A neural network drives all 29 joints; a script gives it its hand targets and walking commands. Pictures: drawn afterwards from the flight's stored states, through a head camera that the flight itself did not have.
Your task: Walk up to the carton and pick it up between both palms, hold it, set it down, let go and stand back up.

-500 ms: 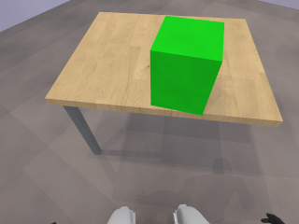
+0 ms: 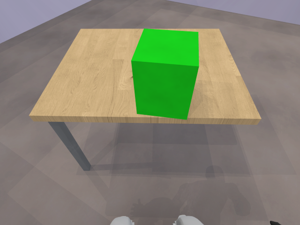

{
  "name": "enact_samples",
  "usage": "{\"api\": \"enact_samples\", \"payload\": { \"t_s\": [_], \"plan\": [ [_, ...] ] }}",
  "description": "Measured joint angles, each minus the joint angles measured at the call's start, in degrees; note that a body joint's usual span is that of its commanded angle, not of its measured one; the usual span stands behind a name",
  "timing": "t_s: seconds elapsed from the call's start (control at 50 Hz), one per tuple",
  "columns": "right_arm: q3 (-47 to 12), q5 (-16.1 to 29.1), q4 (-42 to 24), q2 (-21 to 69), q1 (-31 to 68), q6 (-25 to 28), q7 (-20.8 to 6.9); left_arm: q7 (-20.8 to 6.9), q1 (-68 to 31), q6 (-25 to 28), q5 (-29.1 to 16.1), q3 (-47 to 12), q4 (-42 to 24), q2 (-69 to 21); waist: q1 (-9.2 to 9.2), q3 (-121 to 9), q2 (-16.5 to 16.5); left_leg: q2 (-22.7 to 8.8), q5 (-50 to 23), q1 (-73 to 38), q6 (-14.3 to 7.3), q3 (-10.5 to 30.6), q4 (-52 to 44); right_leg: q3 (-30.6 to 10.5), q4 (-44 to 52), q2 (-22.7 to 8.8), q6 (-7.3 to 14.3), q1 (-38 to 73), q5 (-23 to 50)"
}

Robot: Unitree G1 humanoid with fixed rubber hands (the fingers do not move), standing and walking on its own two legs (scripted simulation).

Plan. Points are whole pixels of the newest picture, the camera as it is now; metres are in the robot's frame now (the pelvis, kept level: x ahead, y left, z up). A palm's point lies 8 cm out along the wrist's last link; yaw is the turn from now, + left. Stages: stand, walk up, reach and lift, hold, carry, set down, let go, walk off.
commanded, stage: walk up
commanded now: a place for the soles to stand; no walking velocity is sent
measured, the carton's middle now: (165, 75) +0.62 -0.03 +0.03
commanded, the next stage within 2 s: none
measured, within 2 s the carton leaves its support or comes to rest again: neither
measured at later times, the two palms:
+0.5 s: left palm out of the picture +0.09 +0.32 -0.11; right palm out of the picture +0.08 -0.31 -0.09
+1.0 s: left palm (53, 221) +0.16 +0.30 -0.10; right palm out of the picture +0.05 -0.33 -0.09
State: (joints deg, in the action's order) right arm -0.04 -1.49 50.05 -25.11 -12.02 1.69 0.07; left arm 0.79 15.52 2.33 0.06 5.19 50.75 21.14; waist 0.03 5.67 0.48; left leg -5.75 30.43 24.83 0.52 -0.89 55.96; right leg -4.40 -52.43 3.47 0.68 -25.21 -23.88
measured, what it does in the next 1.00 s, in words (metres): stands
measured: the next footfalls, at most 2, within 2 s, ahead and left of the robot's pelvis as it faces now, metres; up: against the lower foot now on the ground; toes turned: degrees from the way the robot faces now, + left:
right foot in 1.08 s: +0.17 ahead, -0.16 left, +0.00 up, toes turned -2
left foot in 1.48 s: +0.28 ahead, +0.09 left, +0.00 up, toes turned -7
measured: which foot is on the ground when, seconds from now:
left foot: down 0.00-1.00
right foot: down 0.00-0.86, up 0.88-1.00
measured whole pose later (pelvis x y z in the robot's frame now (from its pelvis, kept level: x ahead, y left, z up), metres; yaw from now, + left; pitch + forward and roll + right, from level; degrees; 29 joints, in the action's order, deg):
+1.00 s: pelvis +0.04 +0.00 +0.00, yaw -6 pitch -5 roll +0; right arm 0.0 -1.5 53.4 -25.0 -16.8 4.8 0.1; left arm -1.9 11.1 1.5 0.1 5.2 52.5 21.4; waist 0.0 4.5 1.4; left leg -5.8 29.4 17.7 1.4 -2.4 51.8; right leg -5.2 -61.8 2.7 0.4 -28.8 -33.1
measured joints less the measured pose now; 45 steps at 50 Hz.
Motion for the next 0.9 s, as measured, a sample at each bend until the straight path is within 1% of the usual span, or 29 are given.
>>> {"api": "enact_samples", "payload": {
  "t_s": [0.04,0.06,0.08,0.14,0.18,0.22,0.24,0.26,0.3,0.36,0.38,0.42,0.44,0.46,0.5,0.56,0.58,0.6,0.62,0.64,0.66,0.68,0.7,0.74,0.76,0.8,0.86,0.9],
  "plan": [
    [-0.01,0.00,0.57,0.10,0.00,0.48,0.00,-0.21,-0.83,-0.46,0.00,0.01,0.05,0.00,0.01,0.41,0.15,0.25,-4.62,-1.24,0.12,-0.31,-2.92,-0.06,-0.28,-0.15,-0.01,-0.04,-0.17],
    [-0.01,0.00,0.90,0.45,0.00,0.78,0.00,-0.25,-1.35,-0.78,0.00,0.00,0.14,-0.01,0.00,0.58,0.65,0.61,-5.09,-1.34,0.39,-0.66,-2.94,-0.42,-0.43,-0.50,-0.01,-0.03,-0.23],
    [-0.01,0.00,1.18,0.80,-0.02,1.13,0.00,-0.31,-1.67,-1.03,0.00,0.01,0.16,0.00,0.00,0.60,0.91,0.69,-4.91,-1.55,0.67,-1.03,-2.94,-0.58,-0.77,-0.56,-0.01,-0.11,-0.17],
    [0.00,0.00,1.67,1.11,-0.18,1.37,0.00,-0.09,-2.50,-1.20,0.00,0.01,0.17,0.05,-0.01,0.20,0.94,0.33,-3.90,-2.22,0.72,-1.93,-2.95,-0.57,-5.34,-0.47,-0.01,-1.06,-6.18],
    [0.00,0.00,1.80,1.19,-0.17,1.32,0.00,-0.25,-2.68,-1.05,0.00,0.00,0.25,0.12,0.01,-0.52,0.97,-0.24,-3.54,-2.35,0.73,-2.32,-2.96,-0.60,-5.37,-0.48,-0.01,-1.03,-7.12],
    [0.00,0.00,1.80,1.19,-0.17,1.33,0.00,-0.65,-2.33,-0.77,0.00,0.00,0.55,0.14,0.03,-1.50,1.05,-0.85,-3.18,-2.33,0.74,-3.00,-2.96,-0.64,-1.65,-0.52,-0.01,-0.09,-4.88],
    [0.00,0.00,1.81,1.18,-0.17,1.31,0.00,-0.74,-2.27,-0.55,0.00,0.00,0.83,0.13,0.02,-1.76,1.04,-1.05,-3.04,-2.35,0.84,-3.22,-2.94,-0.61,0.38,-0.51,-0.03,0.38,-1.69],
    [0.00,0.00,1.87,1.17,-0.17,1.15,0.00,-0.78,-2.34,-0.35,0.00,0.01,1.04,0.12,0.01,-1.76,0.85,-1.26,-2.95,-2.47,0.85,-3.14,-2.94,-0.47,0.50,-0.34,-0.13,0.40,-0.12],
    [0.01,0.00,1.87,1.17,-0.17,0.78,0.00,-0.61,-1.94,0.28,0.00,0.01,1.12,0.12,0.02,-1.89,0.59,-1.21,-2.92,-2.46,0.85,-2.57,-2.93,-0.23,0.26,-0.13,-0.19,0.42,-0.29],
    [0.01,0.00,1.63,0.98,-0.17,0.73,0.00,-0.39,-0.83,0.89,0.00,0.01,1.15,0.12,0.03,-1.83,0.41,0.03,2.28,-1.71,0.78,-0.65,-2.18,-0.23,0.33,-0.13,-0.19,0.41,-0.98],
    [0.00,0.00,1.62,0.95,-0.17,0.76,0.00,-0.23,-0.57,0.89,0.00,0.01,1.21,0.12,0.02,-1.70,0.40,0.14,2.37,-1.62,0.78,-0.49,-2.16,-0.23,0.39,-0.13,-0.19,0.42,-1.03],
    [0.00,0.00,1.61,0.94,-0.17,0.92,0.00,-0.05,-0.37,0.84,0.00,0.01,1.42,0.12,0.01,-1.29,0.39,0.21,0.62,-1.49,0.78,-0.37,-2.31,-0.22,0.44,-0.13,-0.19,0.43,-1.05],
    [0.00,0.00,1.63,0.95,-0.18,1.09,0.00,-0.06,-0.43,0.64,0.00,0.00,1.43,0.11,0.01,-1.08,0.38,0.29,-2.98,-1.53,0.78,-0.27,-3.07,-0.22,0.45,-0.12,-0.19,0.43,-1.08],
    [0.00,0.00,1.64,1.00,-0.17,1.33,0.00,-0.13,-0.65,0.32,0.00,0.00,1.51,0.12,0.01,-0.85,0.43,0.35,-4.55,-1.56,0.86,-0.31,-3.25,-0.29,0.44,-0.16,-0.19,0.44,-1.08],
    [0.00,0.00,1.65,1.15,-0.19,1.88,0.00,-0.10,-1.39,-0.32,0.00,0.01,1.54,0.11,-0.01,-0.35,0.43,0.34,-3.64,-2.05,1.27,-0.58,-3.25,-0.34,-0.52,-0.20,-0.19,0.16,-0.27],
    [0.00,0.00,1.66,1.28,-0.19,2.02,0.00,0.15,-2.58,-0.61,0.00,0.01,1.52,0.11,0.00,-0.35,0.44,0.06,-2.64,-2.85,1.29,-1.02,-3.25,-0.35,-3.55,-0.20,-0.19,-0.72,-7.37],
    [0.00,0.00,1.66,1.28,-0.19,2.02,0.00,0.01,-3.04,-0.61,0.00,0.00,1.52,0.12,0.00,-0.38,0.45,-0.08,-2.51,-3.04,1.29,-1.07,-3.26,-0.36,-3.59,-0.21,-0.19,-0.73,-8.29],
    [0.00,0.00,1.64,1.27,-0.19,2.00,0.00,-0.21,-3.37,-0.56,0.00,0.00,1.50,0.13,0.02,-0.59,0.48,-0.23,-2.42,-3.06,1.29,-1.17,-3.26,-0.38,-2.58,-0.21,-0.19,-0.67,-8.00],
    [0.00,0.00,1.61,1.26,-0.19,1.98,0.00,-0.35,-3.50,-0.31,0.00,0.00,1.49,0.14,0.03,-0.84,0.54,-0.33,-2.34,-3.06,1.30,-1.39,-3.26,-0.40,-0.13,-0.30,-0.19,-0.30,-3.96],
    [0.00,0.00,1.62,1.25,-0.19,1.89,0.00,-0.40,-3.73,0.01,0.00,0.00,1.56,0.13,0.01,-0.87,0.54,-0.36,-2.30,-3.14,1.40,-1.47,-3.21,-0.36,1.31,-0.37,-0.22,-0.14,2.46],
    [0.00,0.00,1.63,1.30,-0.18,1.71,0.00,-0.39,-3.98,0.34,0.00,0.01,1.69,0.12,0.01,-0.70,0.52,-0.38,-2.52,-3.34,1.42,-1.47,-3.20,-0.34,0.97,-0.35,-0.27,-0.13,3.45],
    [0.00,0.00,1.63,1.37,-0.18,1.44,0.00,-0.38,-4.03,0.64,0.00,0.01,1.70,0.12,0.02,-0.72,0.53,-0.37,-3.16,-3.25,1.42,-1.45,-3.01,-0.35,0.67,-0.34,-0.27,-0.09,2.42],
    [0.00,0.00,1.60,1.40,-0.17,1.13,0.00,-0.38,-3.99,0.85,0.00,0.01,1.71,0.12,0.02,-0.88,0.52,-0.25,-1.91,-2.99,1.27,-1.31,-2.87,-0.36,0.66,-0.34,-0.27,-0.09,1.26],
    [0.01,0.00,1.29,1.20,-0.17,0.69,0.00,-0.41,-3.90,1.02,0.00,0.01,1.72,0.12,0.02,-0.77,0.41,0.34,3.37,-2.56,0.84,-0.64,-2.69,-0.36,0.68,-0.34,-0.27,-0.10,0.31],
    [0.01,0.00,1.27,1.07,-0.18,0.65,0.00,-0.36,-3.83,1.00,0.00,0.01,1.72,0.12,0.02,-0.65,0.38,0.58,4.07,-2.46,0.73,-0.37,-2.67,-0.36,0.70,-0.34,-0.27,-0.10,0.26],
    [0.01,0.00,1.27,0.81,-0.18,0.64,0.00,-0.30,-3.78,0.78,0.00,0.01,1.73,0.12,0.02,-0.27,0.38,0.73,2.75,-2.30,0.52,-0.18,-2.66,-0.35,0.70,-0.34,-0.27,-0.10,0.33],
    [0.00,0.00,1.77,0.45,-0.60,1.36,0.00,-1.34,-3.91,-0.36,0.00,-0.02,1.76,0.11,0.00,0.04,0.58,1.25,-4.06,-2.55,0.49,-0.12,-3.86,-0.52,0.21,-0.65,-0.27,-0.06,-0.20],
    [0.01,0.00,1.82,0.23,-1.94,2.63,0.00,-2.08,-3.70,-1.49,0.00,0.00,1.81,0.09,-0.04,-0.31,0.81,1.39,-3.47,-3.66,1.29,-0.83,-3.89,-0.79,-4.00,-0.67,-0.27,-0.85,-5.69]
  ]
}}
